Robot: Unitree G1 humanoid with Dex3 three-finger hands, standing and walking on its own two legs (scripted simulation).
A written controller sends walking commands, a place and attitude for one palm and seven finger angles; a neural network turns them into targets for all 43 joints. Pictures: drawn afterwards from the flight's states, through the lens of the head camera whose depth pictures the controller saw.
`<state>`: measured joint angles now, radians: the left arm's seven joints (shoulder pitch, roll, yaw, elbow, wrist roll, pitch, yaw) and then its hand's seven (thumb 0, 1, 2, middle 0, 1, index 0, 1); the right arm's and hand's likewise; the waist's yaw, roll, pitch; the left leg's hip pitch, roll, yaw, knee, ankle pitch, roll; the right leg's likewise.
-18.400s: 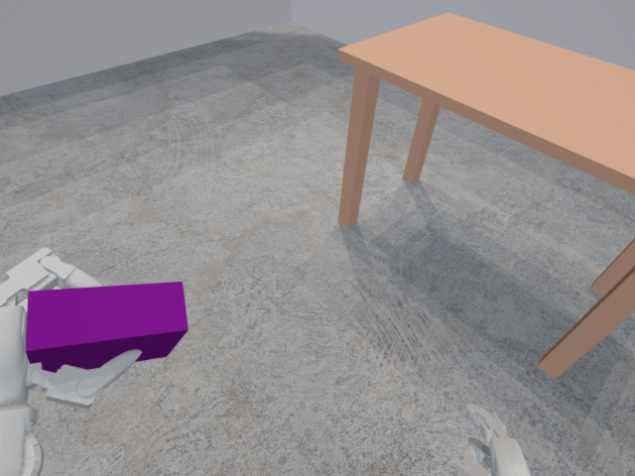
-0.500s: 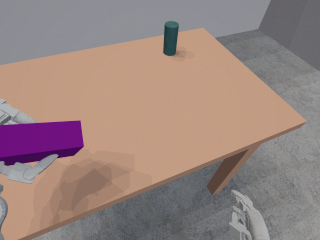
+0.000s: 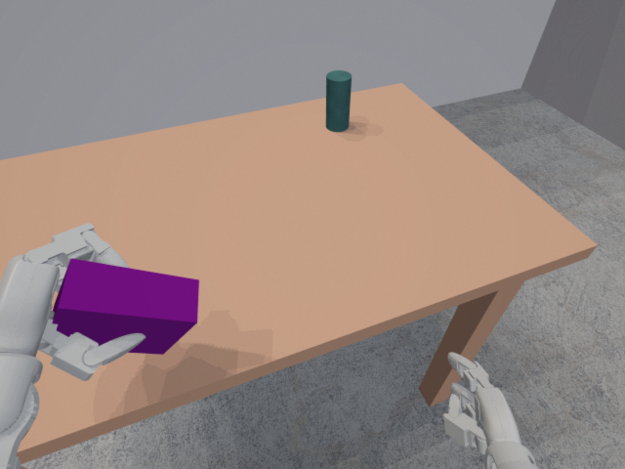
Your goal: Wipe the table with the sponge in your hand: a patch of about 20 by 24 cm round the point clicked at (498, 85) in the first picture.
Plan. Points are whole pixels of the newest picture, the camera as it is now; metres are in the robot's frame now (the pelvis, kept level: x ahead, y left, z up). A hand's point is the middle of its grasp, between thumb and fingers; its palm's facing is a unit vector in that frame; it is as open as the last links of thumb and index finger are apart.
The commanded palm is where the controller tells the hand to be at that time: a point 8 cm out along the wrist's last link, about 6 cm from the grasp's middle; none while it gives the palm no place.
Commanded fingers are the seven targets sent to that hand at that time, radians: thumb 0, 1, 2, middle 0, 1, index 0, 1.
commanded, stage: turn the palm down, sponge in hand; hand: left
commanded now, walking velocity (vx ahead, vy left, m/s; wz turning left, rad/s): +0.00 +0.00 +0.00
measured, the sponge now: (143, 315) +0.24 +0.21 +0.13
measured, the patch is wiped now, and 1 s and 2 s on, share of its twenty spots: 0.00 0.00 0.00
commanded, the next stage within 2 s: move the sponge above the wiping area in 1.90 s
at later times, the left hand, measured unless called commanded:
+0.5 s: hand (90, 279) +0.24 +0.24 +0.18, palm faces +0.30 -0.50 -0.81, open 9.3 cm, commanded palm +0.20 +0.27 +0.22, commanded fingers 0.00 0.10 1.30 -1.20 -1.60 -1.20 -1.60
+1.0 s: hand (53, 276) +0.24 +0.28 +0.18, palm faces +0.25 -0.28 -0.93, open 9.3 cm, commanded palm +0.20 +0.28 +0.24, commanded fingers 0.00 0.10 1.30 -1.20 -1.60 -1.20 -1.60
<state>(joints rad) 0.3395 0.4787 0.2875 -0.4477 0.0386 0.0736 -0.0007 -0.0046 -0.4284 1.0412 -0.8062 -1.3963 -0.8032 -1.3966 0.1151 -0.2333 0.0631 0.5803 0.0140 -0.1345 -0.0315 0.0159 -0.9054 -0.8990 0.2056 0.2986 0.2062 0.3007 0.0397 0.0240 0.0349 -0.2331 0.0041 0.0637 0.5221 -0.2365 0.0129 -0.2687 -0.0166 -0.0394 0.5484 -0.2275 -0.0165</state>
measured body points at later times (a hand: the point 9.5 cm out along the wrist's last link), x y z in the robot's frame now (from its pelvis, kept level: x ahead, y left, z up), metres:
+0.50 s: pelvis +0.02 -0.04 +0.00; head +0.02 -0.07 +0.45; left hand +0.22 +0.27 +0.23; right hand +0.24 -0.26 -0.08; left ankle +0.03 +0.11 -0.73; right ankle +0.05 -0.11 -0.73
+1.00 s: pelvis +0.02 -0.01 +0.00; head +0.00 -0.05 +0.45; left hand +0.22 +0.29 +0.23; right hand +0.27 -0.20 -0.06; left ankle +0.03 +0.11 -0.73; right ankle +0.05 -0.11 -0.73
